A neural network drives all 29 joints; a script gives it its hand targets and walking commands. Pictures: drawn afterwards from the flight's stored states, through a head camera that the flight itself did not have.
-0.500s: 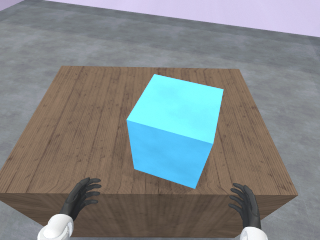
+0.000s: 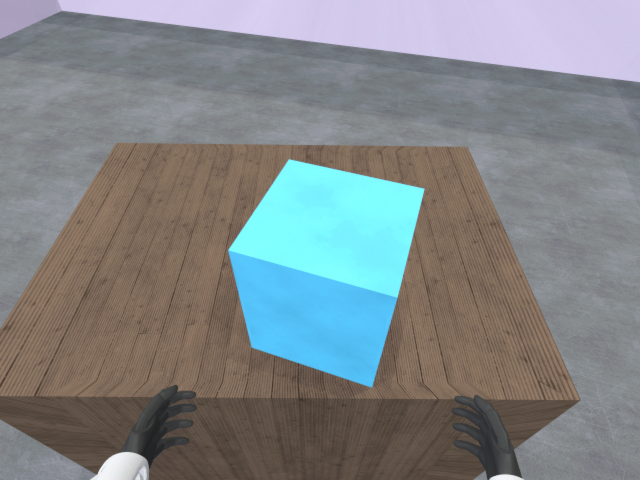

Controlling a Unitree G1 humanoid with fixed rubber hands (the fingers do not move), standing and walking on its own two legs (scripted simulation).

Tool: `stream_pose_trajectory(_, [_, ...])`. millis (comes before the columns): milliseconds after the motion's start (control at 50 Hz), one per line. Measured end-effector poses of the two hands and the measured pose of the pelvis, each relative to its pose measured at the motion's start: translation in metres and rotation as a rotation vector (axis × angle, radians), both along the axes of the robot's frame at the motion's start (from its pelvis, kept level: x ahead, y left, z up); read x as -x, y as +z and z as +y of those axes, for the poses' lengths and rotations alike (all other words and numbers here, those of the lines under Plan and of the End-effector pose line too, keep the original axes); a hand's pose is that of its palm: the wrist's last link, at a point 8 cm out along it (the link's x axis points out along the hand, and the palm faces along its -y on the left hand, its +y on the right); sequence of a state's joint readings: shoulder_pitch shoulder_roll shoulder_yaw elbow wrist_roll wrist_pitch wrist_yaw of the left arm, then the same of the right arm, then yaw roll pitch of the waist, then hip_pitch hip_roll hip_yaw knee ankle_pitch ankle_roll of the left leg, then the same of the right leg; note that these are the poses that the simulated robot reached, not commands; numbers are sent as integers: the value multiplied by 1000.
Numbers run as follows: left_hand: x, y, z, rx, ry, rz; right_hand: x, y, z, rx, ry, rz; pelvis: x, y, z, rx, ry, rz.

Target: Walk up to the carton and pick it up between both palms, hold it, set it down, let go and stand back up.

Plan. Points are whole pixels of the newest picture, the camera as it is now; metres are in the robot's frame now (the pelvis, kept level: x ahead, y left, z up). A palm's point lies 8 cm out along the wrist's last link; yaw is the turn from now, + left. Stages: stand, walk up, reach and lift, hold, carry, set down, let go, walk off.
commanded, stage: set down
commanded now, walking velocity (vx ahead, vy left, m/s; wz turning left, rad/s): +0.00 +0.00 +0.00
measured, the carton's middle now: (330, 274) +0.41 +0.02 -0.01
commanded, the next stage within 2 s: let go in 0.36 s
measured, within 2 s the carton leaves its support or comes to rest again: neither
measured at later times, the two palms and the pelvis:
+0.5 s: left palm (151, 459) +0.16 +0.24 -0.07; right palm (509, 477) +0.16 -0.21 -0.08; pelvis +0.00 +0.00 +0.00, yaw +0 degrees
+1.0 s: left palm out of the picture +0.13 +0.23 -0.08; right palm out of the picture +0.13 -0.25 -0.10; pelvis +0.00 -0.01 +0.00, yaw +1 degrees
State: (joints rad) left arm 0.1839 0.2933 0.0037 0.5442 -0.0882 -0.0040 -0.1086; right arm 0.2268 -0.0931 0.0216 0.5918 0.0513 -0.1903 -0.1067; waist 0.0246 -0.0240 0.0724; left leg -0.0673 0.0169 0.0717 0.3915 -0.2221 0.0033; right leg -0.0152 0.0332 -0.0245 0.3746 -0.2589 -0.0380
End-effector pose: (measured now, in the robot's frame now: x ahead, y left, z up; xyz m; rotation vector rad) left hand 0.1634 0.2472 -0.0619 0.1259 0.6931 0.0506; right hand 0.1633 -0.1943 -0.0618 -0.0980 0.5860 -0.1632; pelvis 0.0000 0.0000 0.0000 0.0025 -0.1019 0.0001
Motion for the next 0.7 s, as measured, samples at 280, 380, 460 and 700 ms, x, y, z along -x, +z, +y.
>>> stream_pose_trajectory(280, [11, -12, -7, -32, 38, 94, 5, -11, -12, 23, 61, 81, -1, 1, -4, -2, 7, 17])
stream_pose_trajectory(380, [10, -13, -8, -53, 29, 112, 5, -14, -14, 22, 68, 89, 0, 0, -4, 1, 9, 22])
stream_pose_trajectory(460, [7, -12, -9, -81, 33, 126, 6, -20, -17, 14, 86, 114, 2, 0, -4, 2, 8, 27])
stream_pose_trajectory(700, [6, -15, -27, -67, 34, 137, 8, -18, -40, 49, 95, 110, 2, 0, -8, -2, 6, 31])
